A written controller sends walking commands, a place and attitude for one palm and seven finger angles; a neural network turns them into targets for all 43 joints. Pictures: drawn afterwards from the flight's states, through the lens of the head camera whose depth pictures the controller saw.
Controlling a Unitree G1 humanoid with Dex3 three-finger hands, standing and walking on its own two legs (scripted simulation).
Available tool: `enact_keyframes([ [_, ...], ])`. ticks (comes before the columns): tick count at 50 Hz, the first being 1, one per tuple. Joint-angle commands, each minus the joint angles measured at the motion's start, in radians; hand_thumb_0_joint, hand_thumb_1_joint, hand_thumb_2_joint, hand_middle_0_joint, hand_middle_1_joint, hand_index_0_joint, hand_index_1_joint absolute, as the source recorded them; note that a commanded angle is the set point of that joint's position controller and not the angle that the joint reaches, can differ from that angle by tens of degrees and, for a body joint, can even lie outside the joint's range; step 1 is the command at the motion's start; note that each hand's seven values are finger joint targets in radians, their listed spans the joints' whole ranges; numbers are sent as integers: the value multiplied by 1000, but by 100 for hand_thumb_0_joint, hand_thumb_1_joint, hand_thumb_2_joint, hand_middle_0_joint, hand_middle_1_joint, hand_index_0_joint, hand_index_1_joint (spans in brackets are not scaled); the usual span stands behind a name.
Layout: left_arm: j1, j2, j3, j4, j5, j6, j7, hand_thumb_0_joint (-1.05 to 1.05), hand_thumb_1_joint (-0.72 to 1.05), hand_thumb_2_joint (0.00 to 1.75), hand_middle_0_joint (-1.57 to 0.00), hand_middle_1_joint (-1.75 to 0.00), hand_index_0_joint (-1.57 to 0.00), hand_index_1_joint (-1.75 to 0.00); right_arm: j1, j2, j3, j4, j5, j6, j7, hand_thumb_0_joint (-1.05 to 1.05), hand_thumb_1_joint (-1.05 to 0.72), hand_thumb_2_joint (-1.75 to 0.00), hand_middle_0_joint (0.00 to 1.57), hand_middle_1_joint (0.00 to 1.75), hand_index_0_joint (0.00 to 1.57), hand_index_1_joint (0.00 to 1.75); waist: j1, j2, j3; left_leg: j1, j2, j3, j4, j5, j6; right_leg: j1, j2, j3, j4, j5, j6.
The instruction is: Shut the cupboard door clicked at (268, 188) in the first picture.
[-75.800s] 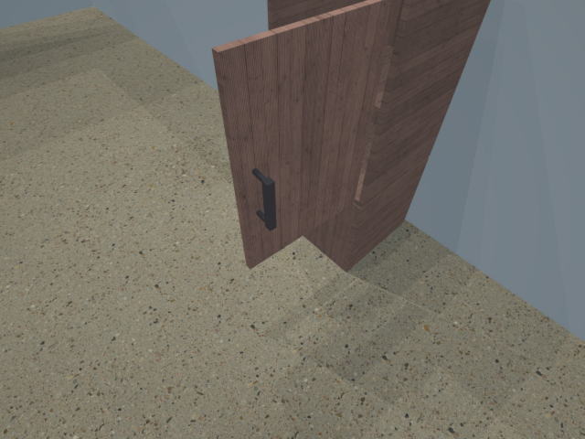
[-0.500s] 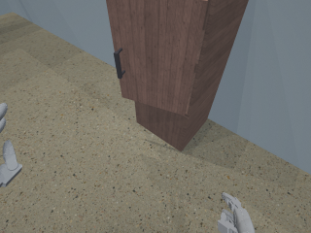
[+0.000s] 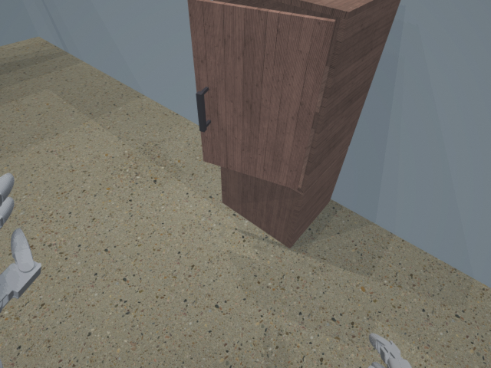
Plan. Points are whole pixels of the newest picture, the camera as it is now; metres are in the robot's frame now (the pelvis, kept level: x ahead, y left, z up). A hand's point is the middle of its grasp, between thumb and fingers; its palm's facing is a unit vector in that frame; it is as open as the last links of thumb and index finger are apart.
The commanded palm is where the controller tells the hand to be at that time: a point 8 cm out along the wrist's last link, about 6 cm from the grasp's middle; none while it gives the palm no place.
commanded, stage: stop stepping back and stand still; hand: left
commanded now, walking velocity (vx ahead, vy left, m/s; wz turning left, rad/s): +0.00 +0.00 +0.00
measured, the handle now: (204, 109) +0.92 +0.19 -0.07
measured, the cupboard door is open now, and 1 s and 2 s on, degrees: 17 17 17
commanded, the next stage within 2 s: let the arm hang, fingers relaxed in 0.18 s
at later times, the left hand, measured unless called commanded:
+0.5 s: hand out of the picture +0.14 +0.22 -0.12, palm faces -0.03 -0.95 -0.31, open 7.4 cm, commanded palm none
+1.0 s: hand out of the picture -0.04 +0.21 -0.16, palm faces +0.02 -0.96 -0.27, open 7.3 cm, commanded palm none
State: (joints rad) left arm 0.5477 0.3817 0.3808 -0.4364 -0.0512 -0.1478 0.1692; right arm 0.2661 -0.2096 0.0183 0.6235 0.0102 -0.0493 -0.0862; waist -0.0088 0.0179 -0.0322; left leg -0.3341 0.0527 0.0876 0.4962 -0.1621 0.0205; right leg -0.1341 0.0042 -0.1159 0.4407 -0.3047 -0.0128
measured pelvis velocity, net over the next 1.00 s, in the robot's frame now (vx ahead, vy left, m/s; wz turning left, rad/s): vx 0.00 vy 0.00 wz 0.00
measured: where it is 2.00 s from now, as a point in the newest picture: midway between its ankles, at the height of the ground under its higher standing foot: outside the picture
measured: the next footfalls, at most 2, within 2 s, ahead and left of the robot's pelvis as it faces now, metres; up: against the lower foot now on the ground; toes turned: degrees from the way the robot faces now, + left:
none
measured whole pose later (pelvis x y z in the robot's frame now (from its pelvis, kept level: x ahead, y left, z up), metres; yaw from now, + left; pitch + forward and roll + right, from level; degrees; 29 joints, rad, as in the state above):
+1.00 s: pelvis +0.00 +0.00 +0.00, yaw +0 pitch -2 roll +0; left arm 0.35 0.21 0.01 1.13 0.01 0.02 0.03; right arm 0.25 -0.18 0.01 1.10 -0.01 0.02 -0.02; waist 0.00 0.04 0.04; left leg -0.25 0.02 0.10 0.43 -0.14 0.03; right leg -0.08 -0.02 -0.11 0.42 -0.30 -0.01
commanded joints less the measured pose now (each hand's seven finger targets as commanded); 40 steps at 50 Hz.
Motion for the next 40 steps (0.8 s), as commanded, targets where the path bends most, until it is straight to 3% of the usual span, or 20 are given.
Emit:
enact_keyframes([
  [1, -100, 199, 125, -242, 6, -81, 16, 0, 90, 90, -20, -30, -20, -30, -137, -111, -40, -167, -7, -74, -14, 0, -90, -90, 20, 30, 20, 30, 1, 100, 6, 33, 65, -164, -211, -266, 2, -68, -25, 90, -96, -59, 11],
  [5, -50, 211, 154, -222, 0, -77, 16, 0, 90, 90, -20, -30, -20, -30, -134, -111, -45, -162, -9, -80, -10, 0, -90, -90, 20, 30, 20, 30, 6, 76, -40, 51, 53, -141, -189, -229, -4, -33, -31, 99, -113, -22, 6],
  [11, -20, 178, 128, -195, -9, -60, 9, 0, 90, 90, -20, -30, -20, -30, -130, -104, -39, -156, -6, -70, -3, 0, -90, -90, 20, 30, 20, 30, 1, 30, -42, 97, 48, -115, -119, -70, -11, -68, -54, 109, -132, 45, 5],
  [13, -45, 178, 117, -208, -6, -57, 8, 0, 90, 90, -20, -30, -20, -30, -134, -109, -41, -158, -5, -66, -4, 0, -90, -90, 20, 30, 20, 30, 1, 48, -47, 115, 48, -105, -106, -27, -10, -78, -53, 109, -125, 76, 8],
  [14, -94, 19, -284, 524, 64, 76, -133, 0, 90, 90, -20, -30, -20, -30, -197, -307, -74, 42, 1, -126, 92, 0, -90, -90, 20, 30, 20, 30, -16, 67, 17, 18, 90, -120, 47, 239, 3, -141, -129, 41, 37, 242, -19],
  [15, -112, -3, -276, 551, 66, 149, -150, 0, 90, 90, -20, -30, -20, -30, -110, -260, -91, 62, -4, -72, 92, 0, -90, -90, 20, 30, 20, 30, -14, 47, -60, 100, 90, -96, 45, 289, -6, -138, -121, 108, 5, 236, -25],
  [16, -112, 5, -276, 540, 64, 167, -156, 0, 90, 90, -20, -30, -20, -30, -95, -259, -86, 41, -6, -52, 88, 0, -90, -90, 20, 30, 20, 30, -9, 47, -47, 105, 95, -90, 53, 262, 1, -147, -118, 93, 15, 203, -22],
  [17, -132, -3, -285, 584, 66, 159, -161, 0, 90, 90, -20, -30, -20, -30, -91, -252, -78, 53, -15, -45, 88, 0, -90, -90, 20, 30, 20, 30, 1, 19, -66, 76, 102, -105, 48, 251, 16, -142, -107, 82, 47, 171, -25],
  [19, -178, 27, -290, 694, 72, 145, -166, 0, 90, 90, -20, -30, -20, -30, -104, -258, -60, 65, -19, -17, 88, 0, -90, -90, 20, 30, 20, 30, 10, -108, -53, 43, 95, -137, 29, 246, 33, -97, -96, 85, 49, 167, -27],
  [20, -196, 41, -295, 756, 76, 140, -166, 0, 90, 90, -20, -30, -20, -30, -109, -253, -58, 71, -23, -10, 88, 0, -90, -90, 20, 30, 20, 30, 10, -177, -51, 55, 86, -139, 39, 269, 29, -91, -108, 103, 42, 215, -35],
  [22, -231, 42, -308, 870, 74, 141, -163, 0, 90, 90, -20, -30, -20, -30, -105, -236, -49, 92, -29, 10, 88, 0, -90, -90, 20, 30, 20, 30, 2, -230, -36, 77, 61, -129, 47, 245, 23, -106, -143, 119, 34, 249, -50],
  [24, -248, 22, -326, 982, 70, 151, -157, 0, 90, 90, -20, -30, -20, -30, -97, -214, -40, 129, -35, 32, 89, 0, -90, -90, 20, 30, 20, 30, -1, -166, -10, 100, 52, -125, 25, 211, 18, -129, -148, 118, 19, 161, -49],
  [27, -230, 1, -342, 1128, 66, 158, -150, 0, 90, 90, -20, -30, -20, -30, -95, -182, -29, 184, -37, 45, 87, 0, -90, -90, 20, 30, 20, 30, 7, 38, -7, 94, 58, -142, -43, 179, 19, -77, -123, 118, -1, 70, -28],
  [29, -212, -7, -345, 1217, 64, 154, -150, 0, 90, 90, -20, -30, -20, -30, -87, -164, -28, 224, -33, 48, 82, 0, -90, -90, 20, 30, 20, 30, 10, 107, -4, 94, 52, -140, -62, 136, 16, -52, -122, 125, -28, 73, -31],
  [33, -187, -28, -338, 1341, 63, 150, -150, 0, 90, 90, -20, -30, -20, -30, -50, -145, -36, 293, -31, 52, 68, 0, -90, -90, 20, 30, 20, 30, 12, 187, -3, 120, 56, -143, -79, 87, 16, -27, -123, 122, -76, 83, -47],
  [34, -185, -29, -338, 1366, 62, 148, -151, 0, 90, 90, -20, -30, -20, -30, -44, -144, -38, 308, -30, 52, 66, 0, -90, -90, 20, 30, 20, 30, 11, 191, 4, 120, 57, -147, -90, 63, 17, -28, -122, 126, -88, 75, -51],
  [35, -184, -25, -336, 1385, 64, 146, -152, 0, 90, 90, -20, -30, -20, -30, -35, -154, -44, 315, -26, 53, 63, 0, -90, -90, 20, 30, 20, 30, 11, 134, 18, 134, 63, -151, -87, 76, 20, -36, -119, 123, -102, 83, -50],
  [40, -183, -48, -346, 1477, 64, 142, -151, 0, 90, 90, -20, -30, -20, -30, 8, -150, -49, 385, -22, 55, 56, 0, -90, -90, 20, 30, 20, 30, 1, 15, 67, 158, 70, -144, -110, 43, 19, -67, -121, 120, -141, 45, -51],
])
